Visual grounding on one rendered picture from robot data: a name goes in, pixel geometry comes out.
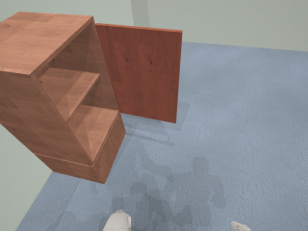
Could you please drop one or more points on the left robot thigh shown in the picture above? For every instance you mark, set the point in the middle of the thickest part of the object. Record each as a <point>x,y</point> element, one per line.
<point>119,221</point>

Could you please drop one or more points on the right robot hand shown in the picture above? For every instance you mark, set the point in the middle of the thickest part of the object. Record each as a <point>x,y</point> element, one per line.
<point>239,227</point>

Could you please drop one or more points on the cupboard door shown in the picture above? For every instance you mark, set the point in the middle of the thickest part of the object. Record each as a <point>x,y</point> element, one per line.
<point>144,68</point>

